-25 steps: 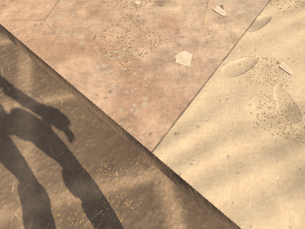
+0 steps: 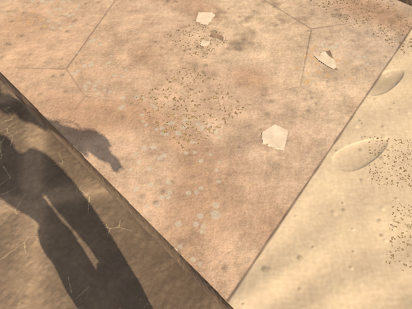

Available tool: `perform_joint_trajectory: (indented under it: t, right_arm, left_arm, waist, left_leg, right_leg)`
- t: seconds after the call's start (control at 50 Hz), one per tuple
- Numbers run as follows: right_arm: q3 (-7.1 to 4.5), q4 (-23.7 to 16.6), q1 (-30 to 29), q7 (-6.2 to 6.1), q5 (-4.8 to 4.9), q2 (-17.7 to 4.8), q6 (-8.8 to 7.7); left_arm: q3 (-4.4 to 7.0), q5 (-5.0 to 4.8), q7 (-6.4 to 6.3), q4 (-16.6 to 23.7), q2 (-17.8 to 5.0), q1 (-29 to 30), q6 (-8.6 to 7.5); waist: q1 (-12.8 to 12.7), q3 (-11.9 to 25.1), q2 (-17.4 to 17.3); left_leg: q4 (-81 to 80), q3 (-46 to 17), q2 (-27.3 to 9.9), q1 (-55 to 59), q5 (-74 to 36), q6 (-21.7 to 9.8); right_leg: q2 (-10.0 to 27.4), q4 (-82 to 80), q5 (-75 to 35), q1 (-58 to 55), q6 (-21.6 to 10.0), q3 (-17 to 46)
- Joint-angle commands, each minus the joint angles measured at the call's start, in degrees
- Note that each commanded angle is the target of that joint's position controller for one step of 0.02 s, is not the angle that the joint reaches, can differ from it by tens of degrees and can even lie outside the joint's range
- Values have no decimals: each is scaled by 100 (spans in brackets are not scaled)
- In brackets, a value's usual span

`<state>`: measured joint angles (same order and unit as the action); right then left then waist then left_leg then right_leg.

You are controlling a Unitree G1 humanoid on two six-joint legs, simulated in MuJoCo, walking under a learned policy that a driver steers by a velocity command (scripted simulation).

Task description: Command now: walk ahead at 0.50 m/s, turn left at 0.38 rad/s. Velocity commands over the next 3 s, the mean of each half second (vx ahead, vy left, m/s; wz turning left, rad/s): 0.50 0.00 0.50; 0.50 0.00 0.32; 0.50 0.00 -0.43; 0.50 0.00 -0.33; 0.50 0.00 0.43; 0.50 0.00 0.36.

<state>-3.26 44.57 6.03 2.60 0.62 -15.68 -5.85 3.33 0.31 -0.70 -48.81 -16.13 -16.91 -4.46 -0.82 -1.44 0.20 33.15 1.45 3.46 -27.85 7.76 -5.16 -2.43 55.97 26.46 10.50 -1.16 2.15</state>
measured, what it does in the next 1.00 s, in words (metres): walks ahead, turning left: right foot, then left foot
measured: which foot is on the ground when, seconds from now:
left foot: down 0.00-0.44, up 0.46-0.82, down 0.84-1.00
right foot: up 0.00-0.42, down 0.44-0.84, up 0.86-1.00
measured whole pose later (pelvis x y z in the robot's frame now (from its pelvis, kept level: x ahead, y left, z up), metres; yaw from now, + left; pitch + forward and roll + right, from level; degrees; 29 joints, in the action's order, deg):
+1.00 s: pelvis +0.48 +0.13 +0.01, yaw +25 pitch +1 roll +1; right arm -3.8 41.8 15.8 1.7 -0.7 -13.2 -2.1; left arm 3.1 -3.2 0.2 -45.5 -14.4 -16.3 -3.5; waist 0.9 -0.4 1.1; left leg 28.2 5.7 3.6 -16.8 12.8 -5.6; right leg -1.9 106.0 25.4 33.3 -2.3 0.7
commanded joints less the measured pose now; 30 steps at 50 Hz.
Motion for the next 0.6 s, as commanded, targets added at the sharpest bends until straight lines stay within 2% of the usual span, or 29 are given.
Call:
perform_joint_trajectory:
  t: [0.02,0.04,0.06,0.08,0.12,0.16,0.18,0.2,0.22,0.24,0.26,0.3,0.32,0.34,0.36,0.38,0.4,0.42,0.44,0.46,0.48,0.5,0.52,0.54,0.56,0.58,0.6]
  right_arm:
    - [-266,-159,1117,-79,24,-874,57]
    - [-225,-248,804,-83,-6,-786,73]
    - [-173,-328,636,-92,-40,-680,64]
    - [-165,-375,555,-100,-55,-679,72]
    - [-189,-407,600,-141,-28,-737,60]
    - [-234,-399,775,-214,-10,-879,87]
    - [-225,-385,886,-241,-24,-858,137]
    - [-207,-344,1053,-260,-17,-792,201]
    - [-157,-304,1421,-288,68,-556,275]
    - [-149,-235,1792,-305,101,-532,327]
    - [-143,-164,2185,-332,94,-478,375]
    - [-139,-149,2491,-417,54,-454,490]
    - [-137,-168,2473,-450,64,-469,546]
    - [-124,-208,2368,-486,90,-453,600]
    - [-126,-282,2094,-526,83,-503,680]
    - [-141,-437,1614,-550,78,-595,719]
    - [-204,-552,1342,-564,114,-774,704]
    - [-254,-691,829,-547,131,-908,665]
    - [-180,-775,977,-452,-33,-487,573]
    - [-8,-704,1944,-348,-220,246,377]
    - [-98,-653,2241,-269,-88,-277,323]
    - [-171,-801,1908,-286,155,-502,356]
    - [-214,-803,1486,-309,144,-605,462]
    - [-260,-811,1168,-281,90,-603,553]
    - [-249,-854,1098,-257,124,-473,626]
    - [-195,-962,978,-230,119,-289,642]
    - [-159,-1114,817,-206,93,-147,627]
  left_arm:
    - [49,-167,116,713,-715,343,-378]
    - [67,-71,81,774,-698,580,-389]
    - [122,27,31,805,-740,569,-343]
    - [129,63,2,836,-686,481,-283]
    - [114,93,-50,858,-554,337,-184]
    - [100,105,-86,941,-477,473,-127]
    - [83,98,-89,945,-407,558,-96]
    - [64,120,-84,1046,-320,652,-53]
    - [97,98,-91,1114,-375,808,-59]
    - [27,63,-80,1266,-191,1116,-96]
    - [-57,63,-48,1458,-23,1517,-145]
    - [-115,27,66,1750,29,2142,-290]
    - [-127,20,115,1836,41,2354,-339]
    - [-111,-19,146,1874,-16,2424,-373]
    - [-84,-54,167,1872,-78,2274,-385]
    - [9,-103,150,1775,-264,1893,-377]
    - [129,-117,126,1604,-507,1367,-340]
    - [259,-88,66,1316,-789,407,-301]
    - [328,4,-39,1108,-1059,-553,-208]
    - [283,40,-111,1123,-1086,-700,-98]
    - [263,120,-103,1116,-809,-899,33]
    - [309,155,-80,1063,-802,-666,50]
    - [235,105,-59,1090,-410,-398,59]
    - [144,39,-51,1114,-102,-122,51]
    - [107,32,-46,1112,-56,124,29]
    - [120,13,-46,1082,-79,295,-10]
    - [152,49,-58,1093,-176,458,-64]
  waist:
    - [590,1050,-410]
    - [395,580,51]
    - [195,433,94]
    - [60,375,-90]
    - [-24,385,-313]
    - [6,384,-327]
    - [53,428,-477]
    - [112,430,-599]
    - [253,418,-370]
    - [384,401,-403]
    - [569,474,-457]
    - [676,577,-419]
    - [665,526,-541]
    - [575,504,-650]
    - [366,551,-917]
    - [47,649,-1101]
    - [-168,967,-1151]
    - [-616,1406,-954]
    - [-703,2077,-283]
    - [-184,2043,1138]
    - [-271,1862,1041]
    - [-218,1284,1246]
    - [-239,728,779]
    - [-164,138,605]
    - [-3,-241,642]
    - [95,-558,595]
    - [159,-704,726]
  left_leg:
    - [-1585,-3379,-1845,3728,628,-1282]
    - [-1753,-2971,-1672,2819,221,-1179]
    - [-1912,-2713,-1510,2263,-233,-1115]
    - [-2033,-2582,-1383,1921,-527,-1126]
    - [-2089,-2174,-1217,1583,-1214,-1164]
    - [-2075,-1885,-1093,1418,-1592,-1137]
    - [-2008,-1901,-1072,1519,-1581,-1088]
    - [-1914,-2096,-1154,1758,-1301,-1049]
    - [-1706,-2345,-1121,2562,-1105,-1012]
    - [-1528,-2592,-1202,3301,-1279,-991]
    - [-1344,-2788,-1265,3975,-1495,-992]
    - [-1178,-2967,-1360,4522,-1705,-951]
    - [-1127,-3009,-1324,4490,-1861,-913]
    - [-1086,-3020,-1285,4404,-2086,-858]
    - [-998,-2952,-1195,4078,-2597,-753]
    - [-751,-2787,-1015,3599,-3548,-575]
    - [-349,-2747,-886,3351,-4187,-426]
    - [555,-2382,-616,2726,-4386,-198]
    - [2052,-2003,-261,628,-1039,28]
    - [3133,-1897,523,-1404,3150,155]
    - [3963,-1702,222,-1984,3366,389]
    - [4845,-1365,37,-2643,2943,635]
    - [5145,-1063,-289,-2821,2428,756]
    - [5231,-952,-383,-2782,1956,778]
    - [5228,-851,-398,-2540,1700,820]
    - [4917,-697,-420,-2252,1445,802]
    - [4593,-456,-420,-1872,1166,828]
  right_leg:
    - [369,2167,-298,3453,-30,450]
    - [558,1658,-578,3259,-11,356]
    - [721,1239,-751,2889,21,364]
    - [762,1016,-810,2650,80,340]
    - [778,594,-979,2508,237,223]
    - [702,203,-1412,2561,427,116]
    - [645,319,-1540,2702,484,59]
    - [674,519,-1420,3122,516,140]
    - [647,1029,-1112,3863,504,200]
    - [577,819,-875,4416,466,181]
    - [475,664,-647,4801,452,111]
    - [316,7,-501,4927,416,84]
    - [218,-526,-403,4674,391,47]
    - [131,-1074,-342,4276,355,42]
    - [35,-1769,-364,3460,294,44]
    - [-48,-2793,-417,2295,167,113]
    - [-17,-3732,-1256,1198,67,223]
    - [316,-4576,-2594,-461,-123,302]
    - [1396,-3410,-4559,-3252,-415,799]
    - [2669,-2248,-8415,-4408,-818,2071]
    - [3208,-1994,-8955,-4002,-1168,2023]
    - [3224,-2359,-7505,-3495,-1499,2261]
    - [2734,-2787,-6075,-2724,-1297,1782]
    - [2218,-3069,-5407,-1952,-968,1179]
    - [1899,-3404,-4924,-1199,-809,753]
    - [1648,-3679,-4750,-488,-605,265]
    - [1477,-3936,-4837,113,-531,-123]
Next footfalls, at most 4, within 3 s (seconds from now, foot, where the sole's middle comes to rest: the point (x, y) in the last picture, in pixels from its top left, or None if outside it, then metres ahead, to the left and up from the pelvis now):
0.44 right None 0.29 -0.09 -0.76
0.84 left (145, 290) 0.51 0.22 -0.76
1.36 right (176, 191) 0.82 0.14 -0.66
1.82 left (125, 124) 1.12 0.36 -0.66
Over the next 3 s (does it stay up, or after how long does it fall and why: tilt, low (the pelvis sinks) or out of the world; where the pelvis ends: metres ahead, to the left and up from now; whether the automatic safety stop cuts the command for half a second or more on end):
stays up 1.50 0.40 0.12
